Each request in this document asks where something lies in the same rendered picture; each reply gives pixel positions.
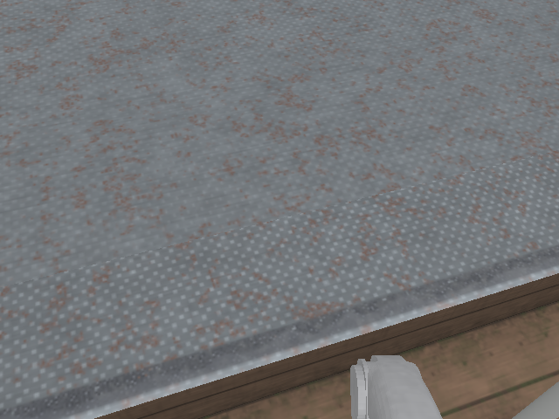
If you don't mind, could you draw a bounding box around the robot right thigh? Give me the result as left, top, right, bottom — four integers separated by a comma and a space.
350, 355, 443, 419

